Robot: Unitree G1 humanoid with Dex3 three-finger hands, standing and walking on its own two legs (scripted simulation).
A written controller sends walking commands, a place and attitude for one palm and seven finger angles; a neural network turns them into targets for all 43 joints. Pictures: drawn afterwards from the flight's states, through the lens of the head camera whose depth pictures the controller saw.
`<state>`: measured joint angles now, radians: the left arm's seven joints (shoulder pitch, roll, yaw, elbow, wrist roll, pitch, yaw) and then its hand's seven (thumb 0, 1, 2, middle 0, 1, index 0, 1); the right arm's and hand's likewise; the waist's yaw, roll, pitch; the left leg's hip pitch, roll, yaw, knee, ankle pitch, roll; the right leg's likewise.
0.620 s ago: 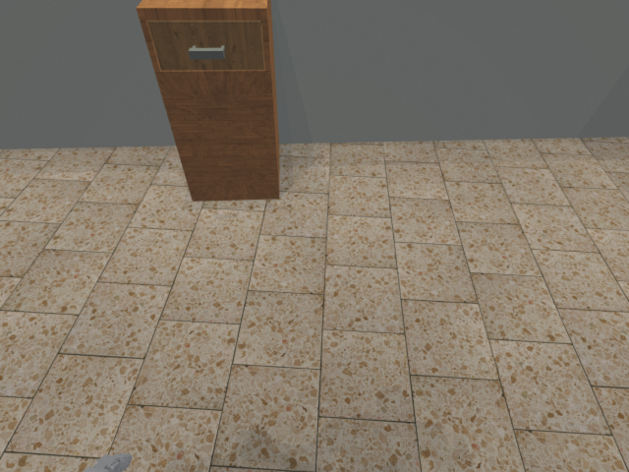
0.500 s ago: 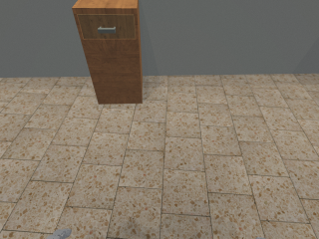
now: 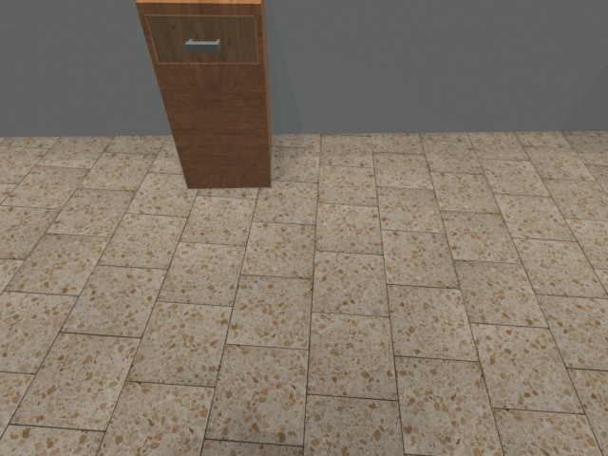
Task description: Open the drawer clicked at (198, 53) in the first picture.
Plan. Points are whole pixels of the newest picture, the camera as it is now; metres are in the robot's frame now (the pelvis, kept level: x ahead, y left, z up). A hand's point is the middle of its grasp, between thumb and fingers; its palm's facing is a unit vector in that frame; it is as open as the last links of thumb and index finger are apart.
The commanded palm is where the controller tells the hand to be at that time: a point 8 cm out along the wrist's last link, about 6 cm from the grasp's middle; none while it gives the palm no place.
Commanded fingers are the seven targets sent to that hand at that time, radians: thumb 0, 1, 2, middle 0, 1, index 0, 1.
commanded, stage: stand and wait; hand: left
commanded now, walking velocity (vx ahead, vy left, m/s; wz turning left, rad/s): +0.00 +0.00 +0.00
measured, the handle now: (203, 44) +1.39 +0.45 -0.06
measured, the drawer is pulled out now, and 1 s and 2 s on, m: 0.00 0.00 0.00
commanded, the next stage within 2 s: look at it before walking up in 0.20 s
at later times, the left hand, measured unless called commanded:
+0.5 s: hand out of the picture +0.07 +0.25 -0.16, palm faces -0.03 -0.95 -0.32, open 7.4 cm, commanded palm none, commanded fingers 0.00 0.90 0.90 -0.20 -0.30 -0.20 -0.30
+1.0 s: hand out of the picture +0.07 +0.25 -0.16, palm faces -0.02 -0.95 -0.33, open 7.4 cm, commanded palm none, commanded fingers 0.00 0.90 0.90 -0.20 -0.30 -0.20 -0.30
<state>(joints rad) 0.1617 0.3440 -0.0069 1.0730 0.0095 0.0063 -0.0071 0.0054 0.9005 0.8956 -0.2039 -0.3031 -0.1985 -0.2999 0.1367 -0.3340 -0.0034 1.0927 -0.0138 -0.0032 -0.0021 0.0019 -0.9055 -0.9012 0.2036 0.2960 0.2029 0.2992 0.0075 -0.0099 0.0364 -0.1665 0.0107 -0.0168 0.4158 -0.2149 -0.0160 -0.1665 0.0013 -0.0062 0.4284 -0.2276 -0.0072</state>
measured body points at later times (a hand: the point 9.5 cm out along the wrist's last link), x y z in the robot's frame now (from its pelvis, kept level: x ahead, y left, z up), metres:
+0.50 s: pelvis +0.00 +0.00 +0.00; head +0.00 +0.01 +0.45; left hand +0.07 +0.30 -0.13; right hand +0.07 -0.29 -0.13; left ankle +0.01 +0.13 -0.74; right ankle +0.00 -0.11 -0.74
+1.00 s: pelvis +0.00 +0.00 +0.00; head +0.00 +0.00 +0.45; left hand +0.07 +0.30 -0.13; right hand +0.08 -0.29 -0.13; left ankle +0.01 +0.13 -0.74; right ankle +0.00 -0.11 -0.74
